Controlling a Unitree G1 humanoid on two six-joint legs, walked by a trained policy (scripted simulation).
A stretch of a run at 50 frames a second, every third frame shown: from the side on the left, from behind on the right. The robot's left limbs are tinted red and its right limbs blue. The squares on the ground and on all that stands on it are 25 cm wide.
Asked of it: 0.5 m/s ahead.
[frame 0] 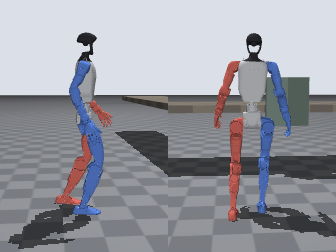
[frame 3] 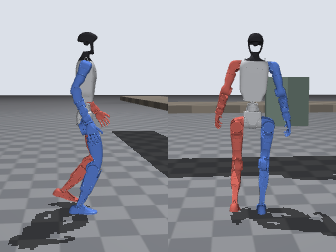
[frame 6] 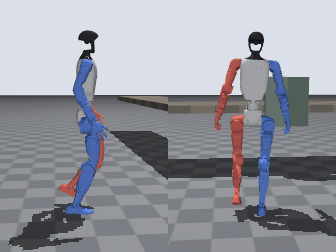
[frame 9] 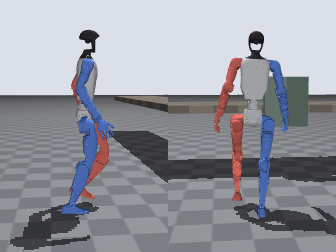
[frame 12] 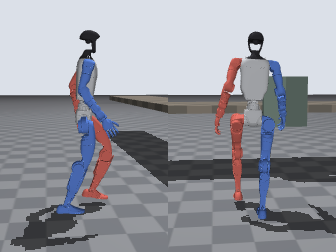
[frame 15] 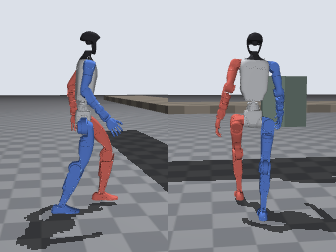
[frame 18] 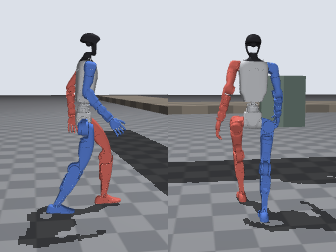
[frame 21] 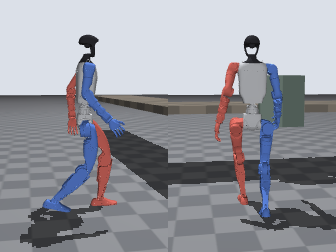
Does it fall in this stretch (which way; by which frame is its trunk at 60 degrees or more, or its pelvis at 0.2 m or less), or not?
no
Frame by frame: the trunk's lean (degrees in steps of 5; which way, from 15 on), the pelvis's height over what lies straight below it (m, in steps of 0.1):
0: 0, 0.8
3: 5, 0.8
6: 5, 0.8
9: 5, 0.8
12: 5, 0.8
15: 5, 0.8
18: 5, 0.8
21: 5, 0.7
